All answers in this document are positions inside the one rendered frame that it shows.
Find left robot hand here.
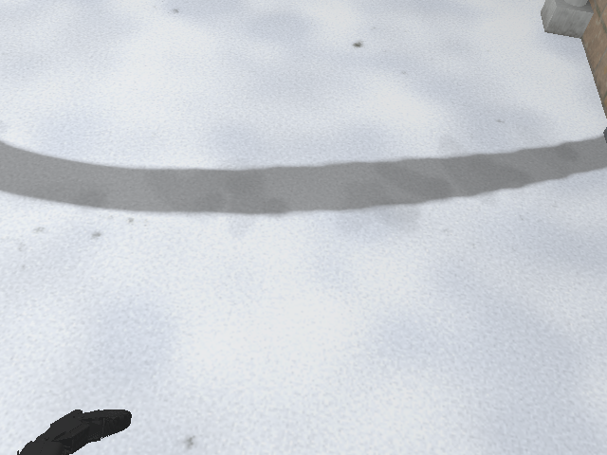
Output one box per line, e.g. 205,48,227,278
17,409,132,455

